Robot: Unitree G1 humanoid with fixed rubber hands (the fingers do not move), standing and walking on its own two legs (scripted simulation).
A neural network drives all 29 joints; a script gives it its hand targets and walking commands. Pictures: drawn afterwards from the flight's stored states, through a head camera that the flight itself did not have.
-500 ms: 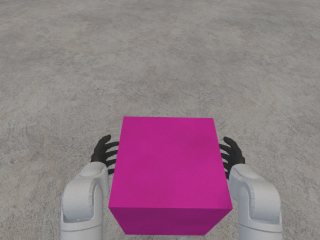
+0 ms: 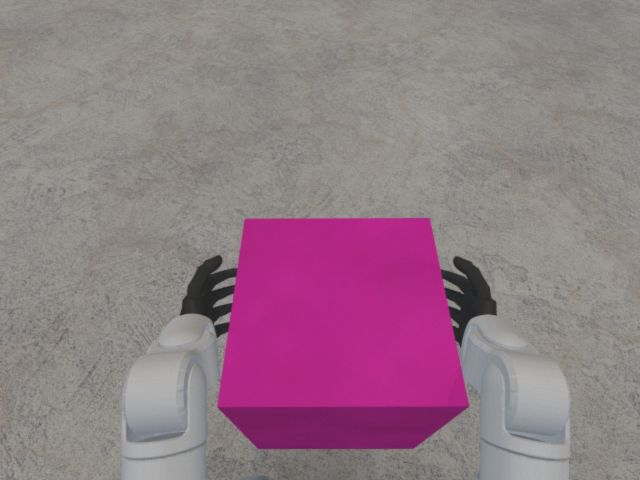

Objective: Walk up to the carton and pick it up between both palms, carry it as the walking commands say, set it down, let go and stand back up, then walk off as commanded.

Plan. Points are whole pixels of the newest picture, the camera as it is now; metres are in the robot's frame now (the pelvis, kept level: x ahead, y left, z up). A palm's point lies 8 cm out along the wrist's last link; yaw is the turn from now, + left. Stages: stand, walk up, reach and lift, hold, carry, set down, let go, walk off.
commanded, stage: carry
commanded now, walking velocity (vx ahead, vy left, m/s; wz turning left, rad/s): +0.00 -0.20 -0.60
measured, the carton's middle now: (336, 343) +0.28 +0.00 +0.01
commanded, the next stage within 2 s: none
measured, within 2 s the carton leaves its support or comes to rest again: neither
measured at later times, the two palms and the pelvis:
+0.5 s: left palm (441, 348) +0.25 -0.11 +0.08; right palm out of the picture +0.15 -0.39 +0.06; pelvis -0.05 -0.16 -0.01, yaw -18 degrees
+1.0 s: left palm out of the picture +0.18 -0.28 +0.11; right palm out of the picture +0.00 -0.53 +0.12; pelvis -0.13 -0.25 +0.02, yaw -36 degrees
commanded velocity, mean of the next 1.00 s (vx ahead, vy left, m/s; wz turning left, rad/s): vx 0.00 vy -0.20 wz -0.60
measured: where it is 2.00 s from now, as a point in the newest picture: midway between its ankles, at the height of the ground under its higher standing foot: outside the picture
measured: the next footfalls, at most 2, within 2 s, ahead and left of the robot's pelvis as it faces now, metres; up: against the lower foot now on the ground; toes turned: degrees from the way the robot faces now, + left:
left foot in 0.06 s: +0.04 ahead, +0.07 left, +0.00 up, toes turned +6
right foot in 0.42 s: -0.01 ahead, -0.29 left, +0.00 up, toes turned -22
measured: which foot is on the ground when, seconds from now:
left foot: up 0.00-0.04, down 0.06-0.42, up 0.44-0.74, down 0.76-1.00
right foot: down 0.00-0.08, up 0.10-0.40, down 0.42-0.78, up 0.80-1.00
